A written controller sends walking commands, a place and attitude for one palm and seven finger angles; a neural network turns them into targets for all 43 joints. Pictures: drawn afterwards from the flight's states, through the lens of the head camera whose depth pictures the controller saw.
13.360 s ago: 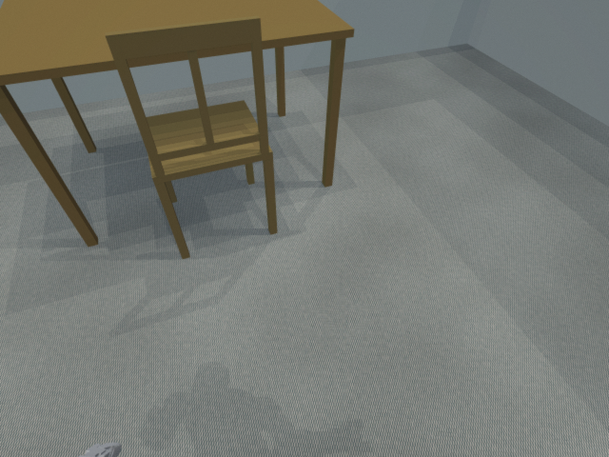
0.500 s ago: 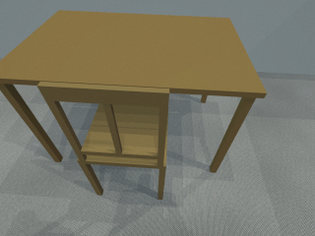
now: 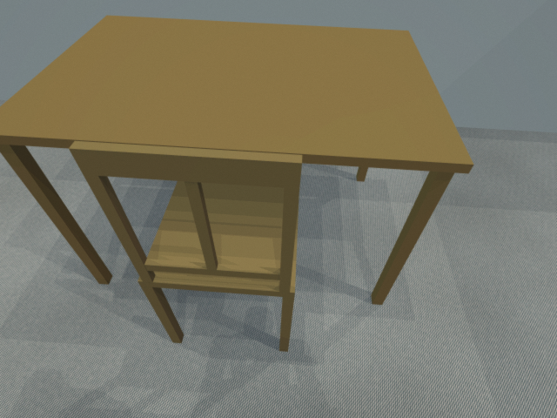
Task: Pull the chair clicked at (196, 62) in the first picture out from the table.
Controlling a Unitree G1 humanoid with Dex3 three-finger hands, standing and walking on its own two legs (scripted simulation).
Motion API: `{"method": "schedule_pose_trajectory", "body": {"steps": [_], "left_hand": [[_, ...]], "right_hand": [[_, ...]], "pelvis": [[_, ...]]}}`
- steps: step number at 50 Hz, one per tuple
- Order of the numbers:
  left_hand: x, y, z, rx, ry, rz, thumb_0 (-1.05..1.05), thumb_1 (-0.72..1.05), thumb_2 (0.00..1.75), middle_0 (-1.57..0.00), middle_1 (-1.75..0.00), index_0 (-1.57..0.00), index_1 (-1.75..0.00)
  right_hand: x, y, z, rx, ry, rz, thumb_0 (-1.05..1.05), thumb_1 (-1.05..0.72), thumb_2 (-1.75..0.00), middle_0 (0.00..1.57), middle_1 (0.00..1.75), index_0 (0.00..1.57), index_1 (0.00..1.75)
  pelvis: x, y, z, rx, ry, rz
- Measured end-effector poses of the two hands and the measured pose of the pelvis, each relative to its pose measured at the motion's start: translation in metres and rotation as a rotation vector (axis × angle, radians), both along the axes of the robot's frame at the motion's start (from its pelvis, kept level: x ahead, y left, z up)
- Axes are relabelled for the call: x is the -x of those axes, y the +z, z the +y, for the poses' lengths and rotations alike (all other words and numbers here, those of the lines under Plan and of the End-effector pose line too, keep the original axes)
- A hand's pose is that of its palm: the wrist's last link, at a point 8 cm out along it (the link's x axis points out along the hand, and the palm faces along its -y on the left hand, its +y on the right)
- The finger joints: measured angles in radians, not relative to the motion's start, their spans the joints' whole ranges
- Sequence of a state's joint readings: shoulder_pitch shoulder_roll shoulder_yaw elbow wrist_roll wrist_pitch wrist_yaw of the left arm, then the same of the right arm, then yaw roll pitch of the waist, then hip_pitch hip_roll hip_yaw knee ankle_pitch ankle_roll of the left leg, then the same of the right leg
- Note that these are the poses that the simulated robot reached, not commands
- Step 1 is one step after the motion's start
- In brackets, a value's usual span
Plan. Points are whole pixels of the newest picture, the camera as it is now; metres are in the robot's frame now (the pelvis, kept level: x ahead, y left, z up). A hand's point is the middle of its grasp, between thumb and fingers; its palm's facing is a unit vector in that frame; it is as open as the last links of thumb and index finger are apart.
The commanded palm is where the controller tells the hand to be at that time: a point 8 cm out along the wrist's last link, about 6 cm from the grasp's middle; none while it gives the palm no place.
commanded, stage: look again from close up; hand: left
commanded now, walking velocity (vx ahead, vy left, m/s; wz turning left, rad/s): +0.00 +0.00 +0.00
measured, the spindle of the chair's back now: (203, 228) +0.50 +0.20 -0.10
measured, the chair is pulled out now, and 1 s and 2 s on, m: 0.00 0.00 0.00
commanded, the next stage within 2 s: shuffle to correct the standing spot in 0.40 s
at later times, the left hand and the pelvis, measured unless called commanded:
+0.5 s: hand out of the picture -0.03 +0.17 -0.18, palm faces +0.05 -0.98 -0.17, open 7.4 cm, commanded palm none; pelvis +0.00 +0.01 +0.00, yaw +0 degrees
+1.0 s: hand out of the picture +0.02 +0.18 -0.19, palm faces +0.04 -0.99 -0.16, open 7.4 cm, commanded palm none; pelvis +0.06 +0.02 -0.01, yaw -1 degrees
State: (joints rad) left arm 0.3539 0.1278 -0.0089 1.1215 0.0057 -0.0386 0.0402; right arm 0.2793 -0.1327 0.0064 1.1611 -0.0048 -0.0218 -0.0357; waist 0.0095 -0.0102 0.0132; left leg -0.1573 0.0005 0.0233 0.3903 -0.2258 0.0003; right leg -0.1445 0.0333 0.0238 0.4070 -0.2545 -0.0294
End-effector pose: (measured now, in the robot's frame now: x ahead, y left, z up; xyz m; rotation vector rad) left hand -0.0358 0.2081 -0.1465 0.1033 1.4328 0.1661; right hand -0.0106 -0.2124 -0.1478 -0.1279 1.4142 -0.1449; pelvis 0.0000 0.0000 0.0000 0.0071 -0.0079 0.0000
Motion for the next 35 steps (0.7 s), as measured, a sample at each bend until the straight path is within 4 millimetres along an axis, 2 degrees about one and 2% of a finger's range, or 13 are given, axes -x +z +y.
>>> {"method": "schedule_pose_trajectory", "body": {"steps": [28, 35], "left_hand": [[0.003, 0.0, 0.009, -0.001, 0.001, 0.005, 0.0, 0.91, 0.9, -0.2, -0.3, -0.2, -0.3], [0.004, -0.006, 0.012, 0.007, 0.026, 0.024, 0.0, 0.91, 0.9, -0.2, -0.3, -0.2, -0.3]], "right_hand": [[0.001, 0.001, 0.005, 0.006, 0.006, -0.003, 0.0, -0.91, -0.9, 0.2, 0.3, 0.2, 0.3], [0.003, -0.004, 0.009, -0.001, 0.0, 0.026, 0.0, -0.91, -0.9, 0.2, 0.3, 0.2, 0.3]], "pelvis": [[0.003, 0.0, 0.007, 0.001, 0.002, 0.001], [-0.007, -0.006, 0.01, 0.002, 0.003, 0.004]]}}
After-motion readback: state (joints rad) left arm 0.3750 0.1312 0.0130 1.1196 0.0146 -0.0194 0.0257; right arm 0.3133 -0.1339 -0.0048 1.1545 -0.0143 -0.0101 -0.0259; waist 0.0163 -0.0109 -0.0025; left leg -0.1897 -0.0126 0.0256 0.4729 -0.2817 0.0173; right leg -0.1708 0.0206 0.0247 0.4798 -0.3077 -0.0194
